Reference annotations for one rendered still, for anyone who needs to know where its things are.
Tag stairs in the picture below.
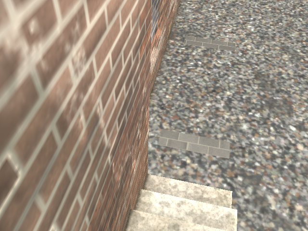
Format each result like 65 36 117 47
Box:
124 173 238 231

